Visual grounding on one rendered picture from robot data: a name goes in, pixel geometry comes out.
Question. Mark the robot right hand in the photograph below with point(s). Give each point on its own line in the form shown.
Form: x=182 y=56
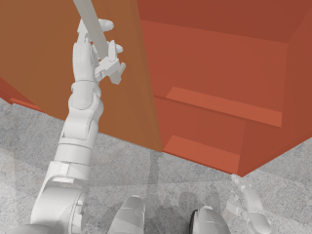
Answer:
x=243 y=205

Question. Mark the robot right thigh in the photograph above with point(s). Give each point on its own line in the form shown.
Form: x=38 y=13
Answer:
x=207 y=221

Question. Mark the robot left thigh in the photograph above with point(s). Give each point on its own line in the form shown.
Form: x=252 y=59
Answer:
x=130 y=218

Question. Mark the wardrobe door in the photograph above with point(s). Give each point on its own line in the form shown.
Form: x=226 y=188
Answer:
x=12 y=92
x=36 y=58

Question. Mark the robot left upper arm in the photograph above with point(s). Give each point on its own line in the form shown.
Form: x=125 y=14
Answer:
x=59 y=210

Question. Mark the handle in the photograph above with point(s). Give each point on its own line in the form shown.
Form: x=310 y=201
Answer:
x=90 y=19

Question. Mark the robot thigh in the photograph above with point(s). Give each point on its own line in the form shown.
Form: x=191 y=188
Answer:
x=130 y=218
x=207 y=221

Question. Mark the robot right forearm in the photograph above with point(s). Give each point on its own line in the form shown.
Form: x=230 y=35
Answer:
x=257 y=223

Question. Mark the robot left forearm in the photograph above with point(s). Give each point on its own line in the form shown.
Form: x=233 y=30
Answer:
x=78 y=138

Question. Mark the robot left hand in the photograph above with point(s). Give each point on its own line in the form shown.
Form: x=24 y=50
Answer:
x=85 y=57

